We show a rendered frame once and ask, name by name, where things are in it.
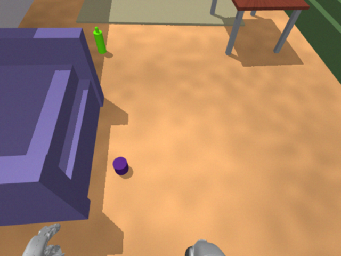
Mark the left robot hand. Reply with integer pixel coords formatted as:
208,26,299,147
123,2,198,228
22,223,65,256

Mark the coffee table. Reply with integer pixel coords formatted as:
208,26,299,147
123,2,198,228
210,0,310,55

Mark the armchair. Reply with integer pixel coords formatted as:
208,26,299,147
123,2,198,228
0,28,104,226

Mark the sofa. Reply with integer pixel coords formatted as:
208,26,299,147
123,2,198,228
284,0,341,84

